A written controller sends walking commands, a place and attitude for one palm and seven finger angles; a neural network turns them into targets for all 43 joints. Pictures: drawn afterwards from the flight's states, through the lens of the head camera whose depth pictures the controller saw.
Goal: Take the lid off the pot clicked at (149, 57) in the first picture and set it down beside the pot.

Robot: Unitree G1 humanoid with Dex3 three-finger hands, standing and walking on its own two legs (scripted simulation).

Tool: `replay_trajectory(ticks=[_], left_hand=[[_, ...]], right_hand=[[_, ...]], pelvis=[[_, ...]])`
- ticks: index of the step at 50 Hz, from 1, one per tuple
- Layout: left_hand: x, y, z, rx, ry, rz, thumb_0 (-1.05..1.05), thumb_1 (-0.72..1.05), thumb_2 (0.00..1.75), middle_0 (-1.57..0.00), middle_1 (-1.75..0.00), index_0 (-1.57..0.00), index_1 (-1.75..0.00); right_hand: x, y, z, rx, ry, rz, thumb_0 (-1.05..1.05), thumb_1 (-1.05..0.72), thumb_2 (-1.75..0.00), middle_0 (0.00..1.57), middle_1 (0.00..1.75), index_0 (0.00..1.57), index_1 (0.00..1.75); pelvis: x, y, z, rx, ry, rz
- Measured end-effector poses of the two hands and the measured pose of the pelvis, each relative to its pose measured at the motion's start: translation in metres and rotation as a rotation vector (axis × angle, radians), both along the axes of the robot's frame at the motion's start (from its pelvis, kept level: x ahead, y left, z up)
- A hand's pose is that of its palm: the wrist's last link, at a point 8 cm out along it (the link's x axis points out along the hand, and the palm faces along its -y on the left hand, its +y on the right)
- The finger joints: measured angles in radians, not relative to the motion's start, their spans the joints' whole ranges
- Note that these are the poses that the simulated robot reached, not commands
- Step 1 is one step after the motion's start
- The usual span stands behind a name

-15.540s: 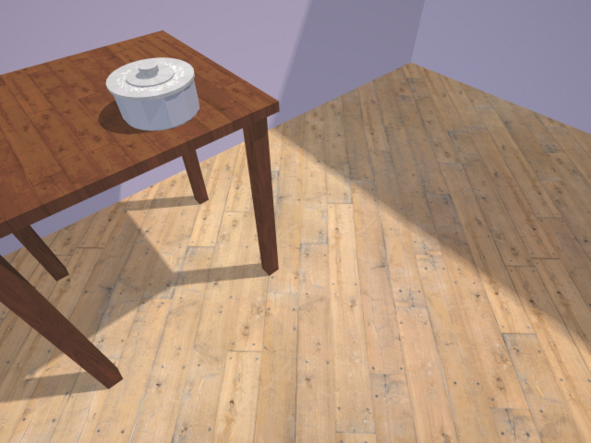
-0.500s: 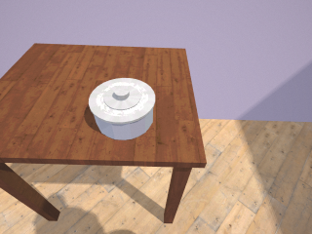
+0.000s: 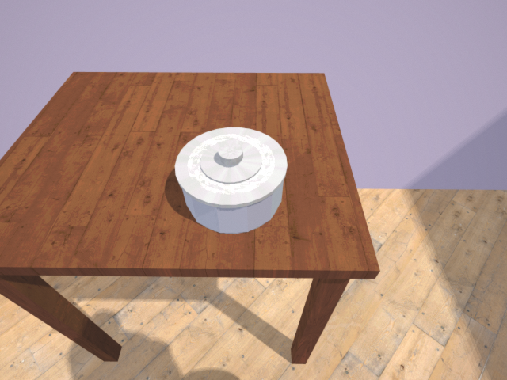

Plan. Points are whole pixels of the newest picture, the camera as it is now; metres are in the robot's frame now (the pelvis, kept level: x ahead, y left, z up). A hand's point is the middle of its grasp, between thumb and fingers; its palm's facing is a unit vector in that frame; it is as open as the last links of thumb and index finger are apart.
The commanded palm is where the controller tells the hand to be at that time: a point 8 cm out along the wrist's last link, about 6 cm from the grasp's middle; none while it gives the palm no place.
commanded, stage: come to a stop and stand still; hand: left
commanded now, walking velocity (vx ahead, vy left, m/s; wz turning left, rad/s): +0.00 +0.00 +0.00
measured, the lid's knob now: (230, 153) +0.46 +0.07 +0.12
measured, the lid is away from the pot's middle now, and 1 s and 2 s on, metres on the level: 0.00 0.00 0.00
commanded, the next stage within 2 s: look again from close up in 0.24 s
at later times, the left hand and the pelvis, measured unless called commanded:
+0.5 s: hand out of the picture +0.02 +0.16 -0.17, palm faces +0.03 -0.98 -0.19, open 7.4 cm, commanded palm none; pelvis +0.01 -0.01 +0.00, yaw +0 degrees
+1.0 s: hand out of the picture -0.01 +0.15 -0.17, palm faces +0.03 -0.98 -0.19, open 7.4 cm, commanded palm none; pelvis +0.01 -0.02 +0.01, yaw +0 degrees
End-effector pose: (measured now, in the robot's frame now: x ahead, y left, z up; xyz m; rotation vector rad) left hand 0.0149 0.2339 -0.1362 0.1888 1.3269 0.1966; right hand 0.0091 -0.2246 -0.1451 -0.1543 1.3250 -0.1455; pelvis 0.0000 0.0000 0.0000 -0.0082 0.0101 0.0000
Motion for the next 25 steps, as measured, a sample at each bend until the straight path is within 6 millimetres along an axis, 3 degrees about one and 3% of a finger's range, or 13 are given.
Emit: replay_trajectory(ticks=[7, 25], left_hand=[[0.005, 0.003, -0.002, -0.006, 0.021, -0.004, 0.00, 0.91, 0.90, -0.20, -0.29, -0.20, -0.30], [-0.003, -0.021, -0.008, -0.059, 0.056, 0.012, 0.00, 0.90, 0.90, -0.20, -0.30, -0.20, -0.30]], right_hand=[[0.009, 0.002, 0.003, -0.009, 0.001, 0.003, 0.02, -0.94, -0.90, 0.20, 0.30, 0.21, 0.30], [0.017, -0.008, 0.009, -0.028, 0.012, 0.006, 0.01, -0.92, -0.90, 0.20, 0.30, 0.20, 0.30]], pelvis=[[0.006, 0.003, 0.001, 0.006, 0.000, -0.001], [0.011, -0.007, 0.004, 0.005, -0.015, 0.007]])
